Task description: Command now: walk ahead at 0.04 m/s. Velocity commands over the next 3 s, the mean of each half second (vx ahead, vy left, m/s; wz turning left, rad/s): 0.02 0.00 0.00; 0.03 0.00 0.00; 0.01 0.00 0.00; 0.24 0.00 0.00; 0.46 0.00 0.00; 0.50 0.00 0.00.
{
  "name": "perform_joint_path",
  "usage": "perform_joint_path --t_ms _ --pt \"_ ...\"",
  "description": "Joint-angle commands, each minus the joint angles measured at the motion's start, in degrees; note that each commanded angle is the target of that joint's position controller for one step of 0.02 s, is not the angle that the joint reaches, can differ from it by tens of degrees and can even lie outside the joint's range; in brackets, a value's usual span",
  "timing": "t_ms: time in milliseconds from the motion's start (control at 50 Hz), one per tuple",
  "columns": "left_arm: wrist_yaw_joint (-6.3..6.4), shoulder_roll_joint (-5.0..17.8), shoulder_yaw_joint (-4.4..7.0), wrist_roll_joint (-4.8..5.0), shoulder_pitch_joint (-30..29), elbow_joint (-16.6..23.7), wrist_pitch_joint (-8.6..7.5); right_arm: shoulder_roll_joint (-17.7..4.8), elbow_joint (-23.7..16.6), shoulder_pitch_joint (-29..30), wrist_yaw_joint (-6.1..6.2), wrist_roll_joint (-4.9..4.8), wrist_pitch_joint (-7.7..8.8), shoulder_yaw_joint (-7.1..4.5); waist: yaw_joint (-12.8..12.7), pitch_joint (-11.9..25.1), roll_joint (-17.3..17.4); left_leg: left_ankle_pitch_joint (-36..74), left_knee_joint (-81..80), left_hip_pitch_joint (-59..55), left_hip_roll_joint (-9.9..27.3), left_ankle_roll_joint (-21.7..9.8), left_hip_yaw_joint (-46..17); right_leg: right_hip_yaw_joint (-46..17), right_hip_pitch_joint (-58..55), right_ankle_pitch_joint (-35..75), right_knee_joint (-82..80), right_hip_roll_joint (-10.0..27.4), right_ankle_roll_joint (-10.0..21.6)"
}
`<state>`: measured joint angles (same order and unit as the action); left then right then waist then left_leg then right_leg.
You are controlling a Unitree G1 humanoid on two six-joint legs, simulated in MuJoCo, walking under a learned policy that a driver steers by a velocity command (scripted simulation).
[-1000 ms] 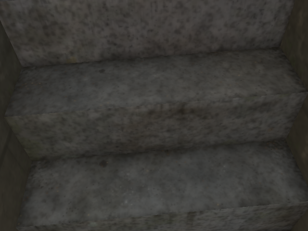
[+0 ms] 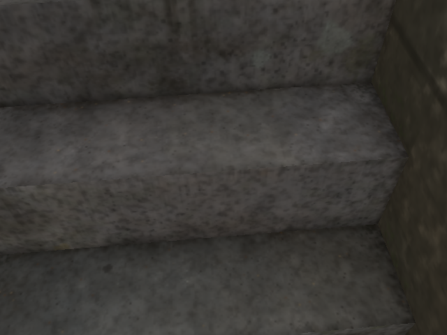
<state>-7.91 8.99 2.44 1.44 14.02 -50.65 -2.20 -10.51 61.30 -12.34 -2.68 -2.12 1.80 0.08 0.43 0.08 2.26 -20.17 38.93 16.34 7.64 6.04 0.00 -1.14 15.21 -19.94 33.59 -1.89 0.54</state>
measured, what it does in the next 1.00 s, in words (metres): stands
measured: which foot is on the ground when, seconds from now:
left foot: down 0.00-1.00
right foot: down 0.00-1.00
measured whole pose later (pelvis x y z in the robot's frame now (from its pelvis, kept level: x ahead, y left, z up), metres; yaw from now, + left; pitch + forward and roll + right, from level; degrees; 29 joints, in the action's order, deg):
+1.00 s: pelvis -0.04 +0.03 +0.01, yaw -1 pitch -2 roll +0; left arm -6.9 8.2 -0.8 0.1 22.1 -65.7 0.4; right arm -8.0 69.4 -16.8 -6.9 -0.1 1.3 2.6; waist -0.4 -2.7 -0.1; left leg -15.6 27.6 9.5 3.4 2.6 2.1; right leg -3.1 11.8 -13.9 27.9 2.1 -2.7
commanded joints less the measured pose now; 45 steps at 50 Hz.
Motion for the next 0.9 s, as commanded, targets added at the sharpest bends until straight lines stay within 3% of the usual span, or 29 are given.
perform_joint_path --t_ms 20,40,100,120,180,220,260,280,360,380,400,420,500,620,680,840,860,900 --pt "0.66 6.3 1.88 -0.20 5.1 1.4 -0.12 -3.8 -2.8 0.2 0.23 0.11 0.60 -0.49 -1.8 4.2 -4.5 17.1 -0.5 0.8 -1.6 -0.6 1.2 -7.4 -5.9 35.0 -4.4 7.8 5.7" --pt "0.87 5.4 1.57 0.12 5.0 1.3 0.09 -3.0 -2.2 -1.1 0.05 -0.02 0.41 -0.28 -1.1 4.1 -4.0 17.1 -1.2 -0.4 -1.3 -0.4 1.4 -7.4 -4.6 32.1 -4.3 7.6 4.9" --pt "1.42 4.3 1.42 -0.56 6.5 -0.2 1.28 -3.2 -1.5 -3.3 -0.79 -0.38 0.61 -0.23 -1.6 1.7 -1.7 21.9 -4.0 -5.7 -1.9 -1.1 0.5 -4.4 0.3 25.2 -3.6 5.1 2.8" --pt "1.46 5.2 1.67 -0.88 6.5 -0.8 1.76 -4.8 -1.2 -3.4 -1.14 -0.19 1.41 -0.35 -2.3 2.0 -0.7 20.8 -5.2 -6.8 -2.2 -1.3 0.5 -3.9 0.7 22.2 -3.5 5.1 2.7" --pt "1.49 3.1 0.98 -1.55 6.7 -2.4 1.97 -4.1 0.3 -3.4 -2.92 0.26 1.50 -0.55 -2.0 -2.3 0.0 15.3 -8.3 -6.1 -2.6 -2.4 0.0 -1.4 3.9 11.2 -4.7 3.3 1.4" --pt "1.50 2.9 0.83 -1.57 3.5 -2.2 1.41 -4.0 -0.3 -0.8 -3.39 0.69 1.60 -0.38 -1.4 -2.1 -0.3 14.3 -9.5 -6.9 -2.9 -3.2 -0.2 -1.5 4.4 10.0 -4.3 3.1 1.3" --pt "1.41 3.3 0.65 -1.42 3.9 -3.1 1.13 -4.6 0.3 -1.0 -3.47 0.62 1.57 -0.47 -1.4 -2.6 -0.7 13.1 -10.4 -6.7 -3.2 -3.6 0.0 -1.3 4.3 9.3 -4.8 3.2 0.9" --pt "1.51 3.8 0.50 -1.26 5.0 -4.5 0.95 -4.5 0.4 -1.0 -3.93 1.18 1.33 -0.53 -1.0 -4.6 -1.2 13.4 -11.2 -6.6 -3.6 -3.9 0.1 -0.7 5.4 9.7 -5.6 2.9 0.0" --pt "1.38 4.2 -0.17 -1.15 7.1 -7.4 1.16 -4.3 1.7 -2.0 -4.49 1.63 0.92 -0.42 -0.8 -4.7 -0.5 12.5 -12.6 -7.6 -4.1 -4.4 0.8 -0.4 4.1 9.2 -7.0 2.9 -0.6" --pt "1.36 4.4 -0.29 -1.11 7.3 -7.9 1.28 -4.2 1.9 -2.2 -4.53 1.66 0.83 -0.38 -0.7 -4.6 -0.8 12.1 -12.9 -7.6 -4.2 -4.5 0.9 -0.3 3.7 9.1 -7.4 3.0 -0.6" --pt "1.48 5.6 -0.16 -1.28 7.6 -8.0 1.26 -5.7 2.1 -2.9 -5.08 1.24 0.85 -0.63 -0.7 -3.8 -1.0 9.7 -14.1 -7.6 -4.1 -4.9 0.1 -0.1 2.9 7.3 -8.3 3.1 -1.2" --pt "1.50 5.2 -0.42 -1.36 7.5 -8.4 1.34 -5.6 2.3 -2.3 -5.32 1.26 0.82 -0.59 -0.7 -4.9 -1.0 8.8 -14.5 -7.3 -4.1 -5.0 0.2 -0.1 3.3 7.0 -8.7 3.0 -1.3" --pt "1.72 5.0 -0.77 -1.37 8.4 -9.8 1.81 -4.6 4.0 -3.3 -5.21 1.72 0.67 0.04 -0.7 -5.6 -1.1 8.2 -15.5 -6.9 -4.3 -5.0 0.6 0.0 2.1 7.3 -10.0 3.1 -1.5" --pt "1.51 4.7 -1.33 -1.49 9.8 -11.6 1.92 -4.4 5.9 -5.0 -5.16 1.75 0.39 0.72 -0.8 -6.2 -1.7 7.9 -16.4 -6.5 -4.3 -4.9 1.1 0.2 1.3 7.5 -10.9 3.3 -1.5" --pt "1.68 4.7 -1.52 -1.35 11.2 -12.4 2.31 -4.2 6.7 -6.2 -5.02 1.55 0.15 0.86 -0.9 -7.7 -1.9 2.3 -17.7 -5.5 -4.2 -4.9 0.9 0.2 2.0 2.3 -12.3 3.3 -1.6" --pt "1.50 4.5 -2.21 -1.49 12.7 -13.8 2.26 -2.8 8.0 -7.9 -4.84 1.73 -0.12 1.62 -0.8 -6.7 -2.2 8.9 -17.3 -6.8 -4.3 -4.9 1.6 0.2 0.5 9.1 -12.4 3.8 -1.1" --pt "1.39 3.2 -2.51 -1.33 13.0 -14.4 2.47 -1.2 8.0 -7.9 -4.26 2.12 -0.27 1.97 -0.9 -7.5 -2.1 11.1 -16.3 -6.8 -4.4 -4.5 2.5 0.0 1.0 11.2 -11.8 3.9 -0.4" --pt "1.12 3.9 -2.53 -1.32 14.0 -14.9 2.56 -1.7 8.0 -8.5 -4.25 1.99 -0.29 1.97 -0.9 -6.3 -2.2 11.2 -16.1 -6.8 -4.5 -4.3 2.6 -0.1 0.3 12.3 -11.3 4.1 -0.1"
Next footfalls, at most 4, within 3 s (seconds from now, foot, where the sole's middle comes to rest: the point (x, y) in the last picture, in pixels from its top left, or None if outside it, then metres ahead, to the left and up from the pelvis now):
2.30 left None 0.04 0.18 -0.55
2.68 right None -0.02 -0.04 -0.76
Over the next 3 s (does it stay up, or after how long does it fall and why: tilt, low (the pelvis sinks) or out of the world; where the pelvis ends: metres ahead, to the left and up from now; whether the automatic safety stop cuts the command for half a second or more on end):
stays up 0.05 0.07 0.03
